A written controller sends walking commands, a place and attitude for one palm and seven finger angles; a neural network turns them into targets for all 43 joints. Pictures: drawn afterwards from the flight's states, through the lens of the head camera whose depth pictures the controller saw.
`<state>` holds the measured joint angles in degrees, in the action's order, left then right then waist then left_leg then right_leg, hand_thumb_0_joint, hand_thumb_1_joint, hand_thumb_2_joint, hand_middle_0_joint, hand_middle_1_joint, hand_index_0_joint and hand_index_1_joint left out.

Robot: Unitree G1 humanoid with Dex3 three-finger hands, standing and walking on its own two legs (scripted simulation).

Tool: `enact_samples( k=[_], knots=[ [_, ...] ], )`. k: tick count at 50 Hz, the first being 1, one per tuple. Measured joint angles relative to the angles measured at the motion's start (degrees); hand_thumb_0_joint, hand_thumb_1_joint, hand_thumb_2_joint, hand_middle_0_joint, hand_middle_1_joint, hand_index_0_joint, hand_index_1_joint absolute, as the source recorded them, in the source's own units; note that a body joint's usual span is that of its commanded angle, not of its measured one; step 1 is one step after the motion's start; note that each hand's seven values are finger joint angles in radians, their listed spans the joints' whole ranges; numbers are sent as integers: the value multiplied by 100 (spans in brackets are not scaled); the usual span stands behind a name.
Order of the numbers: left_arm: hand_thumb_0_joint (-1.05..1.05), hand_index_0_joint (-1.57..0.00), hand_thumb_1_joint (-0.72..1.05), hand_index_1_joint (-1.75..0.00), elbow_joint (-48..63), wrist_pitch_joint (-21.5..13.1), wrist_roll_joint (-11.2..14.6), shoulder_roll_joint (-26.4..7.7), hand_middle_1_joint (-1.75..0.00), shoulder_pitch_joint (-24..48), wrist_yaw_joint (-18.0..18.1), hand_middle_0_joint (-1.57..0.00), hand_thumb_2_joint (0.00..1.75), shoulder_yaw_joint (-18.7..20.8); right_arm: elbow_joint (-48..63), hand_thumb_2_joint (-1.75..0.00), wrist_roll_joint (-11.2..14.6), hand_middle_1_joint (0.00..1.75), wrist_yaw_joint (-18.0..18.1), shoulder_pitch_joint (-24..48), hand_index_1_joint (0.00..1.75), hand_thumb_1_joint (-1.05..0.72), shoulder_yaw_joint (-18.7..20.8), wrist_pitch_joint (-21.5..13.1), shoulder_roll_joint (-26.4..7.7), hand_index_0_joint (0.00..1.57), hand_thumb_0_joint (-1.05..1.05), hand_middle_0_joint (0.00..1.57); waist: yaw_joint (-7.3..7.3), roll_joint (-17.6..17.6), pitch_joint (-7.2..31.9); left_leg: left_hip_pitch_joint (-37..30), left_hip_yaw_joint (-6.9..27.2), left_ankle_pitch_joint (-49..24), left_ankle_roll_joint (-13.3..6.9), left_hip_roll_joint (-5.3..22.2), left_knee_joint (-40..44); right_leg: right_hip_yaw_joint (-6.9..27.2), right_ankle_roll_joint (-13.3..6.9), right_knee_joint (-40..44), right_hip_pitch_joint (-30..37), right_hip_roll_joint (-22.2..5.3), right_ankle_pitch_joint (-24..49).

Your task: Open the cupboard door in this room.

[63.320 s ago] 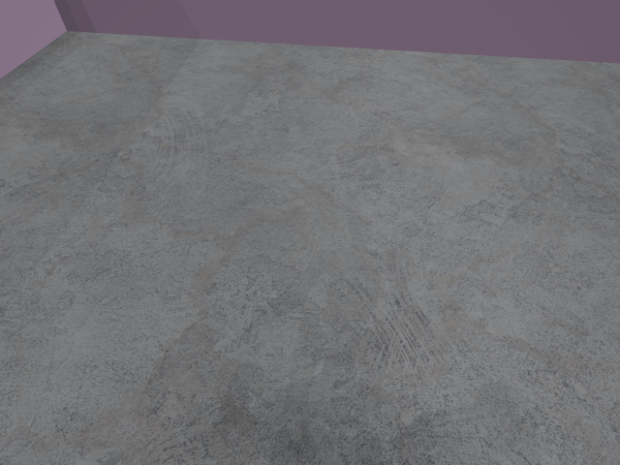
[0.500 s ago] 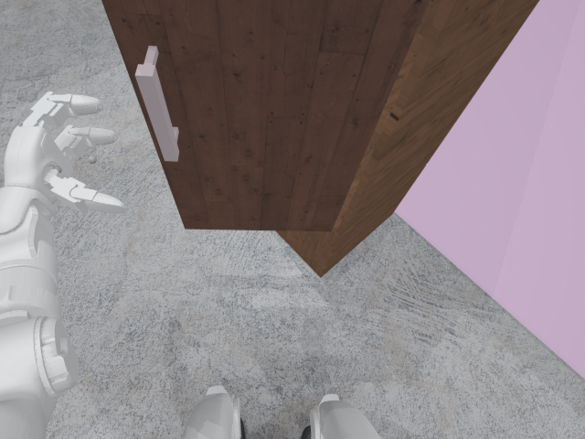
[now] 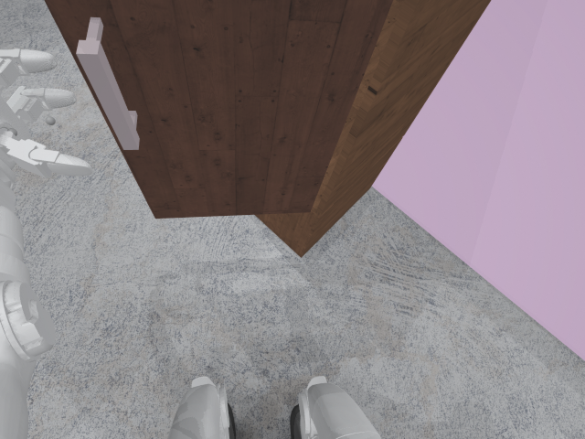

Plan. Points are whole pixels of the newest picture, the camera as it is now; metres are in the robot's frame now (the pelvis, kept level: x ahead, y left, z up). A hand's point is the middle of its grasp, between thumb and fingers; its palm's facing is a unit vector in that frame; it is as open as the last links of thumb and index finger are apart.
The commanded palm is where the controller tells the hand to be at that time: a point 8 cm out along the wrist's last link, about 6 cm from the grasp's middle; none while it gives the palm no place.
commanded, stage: move the hooked fingers beside the handle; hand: left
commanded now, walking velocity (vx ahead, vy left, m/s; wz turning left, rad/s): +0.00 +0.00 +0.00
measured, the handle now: (115, 91) +0.55 +0.19 +0.08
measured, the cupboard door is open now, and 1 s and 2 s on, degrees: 49 49 49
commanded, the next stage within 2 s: slide the fingers in behind the handle in 0.62 s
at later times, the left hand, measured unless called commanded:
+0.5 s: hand (58, 126) +0.49 +0.24 +0.08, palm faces +0.02 -1.00 -0.01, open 14.0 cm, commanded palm +0.47 +0.29 +0.08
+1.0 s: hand (75, 125) +0.50 +0.23 +0.07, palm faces +0.01 -1.00 +0.00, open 14.0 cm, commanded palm +0.48 +0.27 +0.08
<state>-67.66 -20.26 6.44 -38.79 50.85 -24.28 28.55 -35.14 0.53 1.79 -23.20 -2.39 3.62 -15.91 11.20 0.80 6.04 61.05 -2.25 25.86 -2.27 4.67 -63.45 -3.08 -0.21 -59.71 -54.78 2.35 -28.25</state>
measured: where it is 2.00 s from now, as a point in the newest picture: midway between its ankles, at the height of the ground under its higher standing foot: outside the picture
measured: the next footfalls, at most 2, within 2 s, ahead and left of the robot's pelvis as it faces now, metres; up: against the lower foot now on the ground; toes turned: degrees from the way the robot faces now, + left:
none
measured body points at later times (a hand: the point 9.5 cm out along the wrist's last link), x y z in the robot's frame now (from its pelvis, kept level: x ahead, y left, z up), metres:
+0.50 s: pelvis +0.01 +0.00 +0.00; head +0.14 +0.03 +0.43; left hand +0.49 +0.30 +0.08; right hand +0.03 -0.27 -0.10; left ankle +0.03 +0.09 -0.66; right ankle +0.00 -0.12 -0.66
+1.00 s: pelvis +0.00 -0.01 +0.00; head +0.14 +0.03 +0.43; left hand +0.49 +0.28 +0.08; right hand +0.01 -0.28 -0.10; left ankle +0.03 +0.09 -0.66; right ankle +0.00 -0.12 -0.66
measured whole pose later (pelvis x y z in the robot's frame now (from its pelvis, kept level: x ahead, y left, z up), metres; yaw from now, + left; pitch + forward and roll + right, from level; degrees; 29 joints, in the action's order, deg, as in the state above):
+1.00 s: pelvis +0.00 -0.01 +0.00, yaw +1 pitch +22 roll -4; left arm -66.8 -21.1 6.8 -34.3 50.0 -21.0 24.9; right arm -35.8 0.7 1.4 -22.3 -2.1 4.3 -15.7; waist 10.4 0.9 6.3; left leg 59.7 -1.3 26.0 -1.6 4.5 -63.3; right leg -3.8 -0.8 -59.7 -53.3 2.4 -28.8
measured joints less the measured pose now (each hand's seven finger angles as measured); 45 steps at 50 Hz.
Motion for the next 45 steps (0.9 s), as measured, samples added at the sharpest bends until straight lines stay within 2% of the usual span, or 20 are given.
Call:
enact_samples(
  k=[3, 11, 25, 39, 45],
  knots=[
    [-1, -30, -49, -120, 108, -4, 36, 25, -120, -158, -43, -30, 30, 41, 14, -90, 12, 30, -20, -40, 30, -90, 11, 38, 10, 21, 1, 20, -34, -2, 7, -37, -13, 15, 0, 8, 20, 15, 4, 29, 34, 9, -2],
    [-1, -30, -50, -120, 249, -36, 113, 266, -120, -192, 28, -30, 30, -195, -102, -90, 19, 30, -28, 27, 30, -90, 21, 64, 46, 21, 1, 20, -143, -16, 19, -118, 60, 23, 5, -37, 55, -57, 2, 103, 170, -21, -24],
    [-1, -30, -50, -120, 268, -119, 60, 487, -120, -290, 240, -30, 30, -297, 57, -90, 7, 30, -71, 210, 30, -90, 30, 88, 61, 21, 1, 20, -168, 8, 65, -262, 29, 38, 12, -50, 99, -23, -1, 109, 286, -33, -49],
    [-1, -30, -50, -120, 69, -138, 72, 330, -120, -112, 181, -30, 30, -328, -64, -90, 32, 30, -20, 162, 30, -90, 8, 85, 39, 21, 1, 20, -140, 3, 22, -146, 91, 22, 57, -36, 19, -78, -50, 5, 175, -14, -67],
    [-1, -30, -50, -120, 91, -87, 98, 418, -120, -90, 214, -30, 30, -355, -92, -90, 27, 30, -26, 109, 30, -90, 24, 87, 19, 21, 1, 20, -125, 8, 26, -142, 92, 9, 64, -28, 34, -76, -58, 16, 166, -4, -54]
  ],
)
